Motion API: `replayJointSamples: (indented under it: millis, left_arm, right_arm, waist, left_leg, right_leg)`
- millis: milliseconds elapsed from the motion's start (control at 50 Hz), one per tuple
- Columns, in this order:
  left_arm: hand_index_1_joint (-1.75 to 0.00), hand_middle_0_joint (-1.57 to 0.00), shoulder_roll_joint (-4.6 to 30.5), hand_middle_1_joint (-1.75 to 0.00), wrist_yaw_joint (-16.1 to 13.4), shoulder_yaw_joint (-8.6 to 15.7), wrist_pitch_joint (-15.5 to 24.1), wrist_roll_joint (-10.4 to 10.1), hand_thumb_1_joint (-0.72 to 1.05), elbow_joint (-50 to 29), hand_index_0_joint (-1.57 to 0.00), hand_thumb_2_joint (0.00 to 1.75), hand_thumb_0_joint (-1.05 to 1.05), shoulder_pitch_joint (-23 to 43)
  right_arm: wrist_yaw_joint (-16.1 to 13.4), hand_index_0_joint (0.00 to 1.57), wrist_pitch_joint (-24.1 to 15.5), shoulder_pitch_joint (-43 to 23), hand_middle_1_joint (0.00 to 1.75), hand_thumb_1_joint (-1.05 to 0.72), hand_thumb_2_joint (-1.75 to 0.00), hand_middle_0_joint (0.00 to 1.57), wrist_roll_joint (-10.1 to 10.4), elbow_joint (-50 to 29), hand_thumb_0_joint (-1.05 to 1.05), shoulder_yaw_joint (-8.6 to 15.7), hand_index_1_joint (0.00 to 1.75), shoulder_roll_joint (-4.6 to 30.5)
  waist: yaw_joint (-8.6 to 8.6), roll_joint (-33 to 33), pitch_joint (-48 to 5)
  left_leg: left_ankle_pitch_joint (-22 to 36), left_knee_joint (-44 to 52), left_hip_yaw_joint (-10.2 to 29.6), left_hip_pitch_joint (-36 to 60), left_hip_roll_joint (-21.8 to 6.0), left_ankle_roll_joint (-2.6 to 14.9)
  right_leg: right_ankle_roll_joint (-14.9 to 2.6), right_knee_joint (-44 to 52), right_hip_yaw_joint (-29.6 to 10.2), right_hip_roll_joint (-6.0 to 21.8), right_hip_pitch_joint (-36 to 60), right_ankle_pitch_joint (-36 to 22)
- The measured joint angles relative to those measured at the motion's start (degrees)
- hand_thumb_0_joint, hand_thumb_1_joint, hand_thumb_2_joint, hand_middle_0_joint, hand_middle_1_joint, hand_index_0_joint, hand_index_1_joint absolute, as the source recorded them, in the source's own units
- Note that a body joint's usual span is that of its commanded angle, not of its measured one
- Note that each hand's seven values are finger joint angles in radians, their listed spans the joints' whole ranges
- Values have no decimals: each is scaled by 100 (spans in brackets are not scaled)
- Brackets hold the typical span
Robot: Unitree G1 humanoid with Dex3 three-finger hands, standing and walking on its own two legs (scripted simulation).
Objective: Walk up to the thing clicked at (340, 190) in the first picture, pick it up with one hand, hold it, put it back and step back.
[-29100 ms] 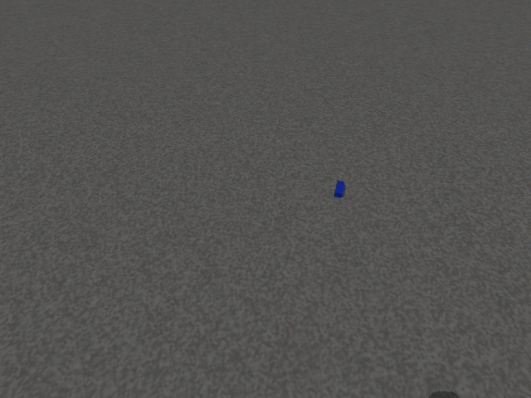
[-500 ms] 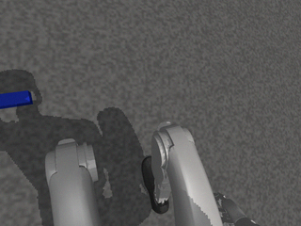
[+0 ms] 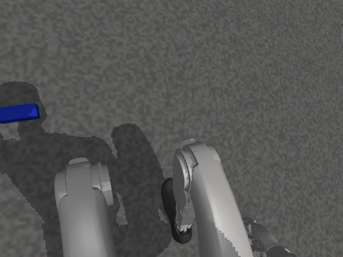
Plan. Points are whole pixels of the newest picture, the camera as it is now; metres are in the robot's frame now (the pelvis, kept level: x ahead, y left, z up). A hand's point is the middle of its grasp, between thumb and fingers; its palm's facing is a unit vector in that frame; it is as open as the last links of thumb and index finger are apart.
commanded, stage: rise first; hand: left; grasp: from above
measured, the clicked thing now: (18, 113) +0.47 +0.33 -0.30
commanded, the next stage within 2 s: approach in 0.14 s
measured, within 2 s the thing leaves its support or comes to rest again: neither
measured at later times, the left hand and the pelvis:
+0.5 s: hand out of the picture +0.44 +0.34 -0.18, palm faces -0.45 -0.06 -0.89, open 13.2 cm; pelvis +0.00 +0.00 +0.00, yaw +0 degrees
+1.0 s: hand out of the picture +0.44 +0.34 -0.18, palm faces -0.52 -0.10 -0.85, open 13.1 cm; pelvis +0.00 +0.00 +0.00, yaw +0 degrees
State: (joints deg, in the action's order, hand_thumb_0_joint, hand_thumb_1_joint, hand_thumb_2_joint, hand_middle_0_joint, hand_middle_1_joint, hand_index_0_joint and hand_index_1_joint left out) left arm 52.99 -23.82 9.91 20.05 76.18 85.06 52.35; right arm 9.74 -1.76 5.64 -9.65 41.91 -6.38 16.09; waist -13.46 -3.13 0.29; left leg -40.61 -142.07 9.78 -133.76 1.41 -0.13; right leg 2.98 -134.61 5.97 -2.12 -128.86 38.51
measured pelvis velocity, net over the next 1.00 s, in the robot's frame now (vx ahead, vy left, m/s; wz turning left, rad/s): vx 0.00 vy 0.00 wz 0.00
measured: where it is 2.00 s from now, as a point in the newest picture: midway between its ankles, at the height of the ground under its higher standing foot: (141, 234)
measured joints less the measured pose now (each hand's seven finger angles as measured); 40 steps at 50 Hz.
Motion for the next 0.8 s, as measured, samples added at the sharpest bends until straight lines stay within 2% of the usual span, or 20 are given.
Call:
replayJointSamples:
  millis: [320, 360, 440, 520, 620, 680, 740, 800]
  left_arm:
    - [-84, -27, 105, -82, -24, 102, 119, -17, -36, 1, -25, 88, 1, -14]
    - [-85, -26, 80, -83, -37, 9, 89, -6, -36, -4, -25, 88, 1, 23]
    - [-87, -25, -62, -85, -57, -329, -28, 4, -37, 60, -24, 88, 0, 201]
    - [-89, -24, -266, -88, -138, -549, -148, 17, -38, 130, -23, 88, 0, 404]
    - [-89, -24, -398, -88, -350, -426, -378, 118, -38, 319, -24, 88, 0, 659]
    - [-89, -24, -404, -88, -436, -340, -586, 112, -38, 438, -24, 88, 1, 763]
    - [-88, -25, -394, -87, -406, -294, -786, 34, -37, 474, -24, 88, 1, 752]
    - [-87, -26, -373, -85, -276, -246, -914, -140, -37, 417, -25, 87, 1, 615]
  right_arm:
    - [-31, 20, -27, 134, 30, -91, -90, 20, -44, 16, 0, -70, 30, 40]
    - [-33, 20, -36, 151, 30, -91, -90, 20, -49, 24, 0, -53, 30, 38]
    - [-32, 20, -88, 169, 30, -91, -90, 20, -40, 55, 0, -24, 30, 19]
    - [-29, 20, -164, 171, 30, -91, -90, 20, -33, 34, 0, -52, 30, 5]
    - [-22, 20, -241, 197, 30, -91, -90, 20, -28, -76, 0, -135, 30, 17]
    - [-9, 20, -238, 246, 30, -91, -90, 20, 2, -149, 0, -194, 30, 52]
    - [1, 20, -221, 311, 30, -91, -90, 20, 55, -193, 0, -229, 30, 93]
    - [4, 20, -187, 358, 30, -91, -90, 20, 112, -204, 0, -259, 30, 131]
  waist:
    - [-62, -4, 83]
    - [-63, -6, 58]
    - [-79, -8, -2]
    - [-163, -3, -38]
    - [-381, 43, -41]
    - [-499, 99, -33]
    - [-555, 169, -12]
    - [-533, 234, 27]
  left_leg:
    - [27, -42, 41, -33, -2, -30]
    - [22, -41, 35, -42, 0, -33]
    - [14, -14, 6, -49, 0, -35]
    - [6, 21, 3, -43, -11, -41]
    - [13, 54, 24, -56, -25, -52]
    - [30, 71, 20, -79, -38, -53]
    - [43, 89, 1, -92, -59, -49]
    - [43, 109, -23, -74, -86, -36]
  right_leg:
    - [-3, -31, 31, -13, -48, -50]
    - [-9, -37, 26, -9, -60, -43]
    - [-16, -32, 2, -2, -79, -28]
    - [-22, -1, 0, -8, -88, -31]
    - [-28, 41, 19, -20, -113, -60]
    - [-39, 56, 15, -30, -150, -89]
    - [-43, 65, -2, -47, -188, -117]
    - [-19, 76, -25, -67, -196, -136]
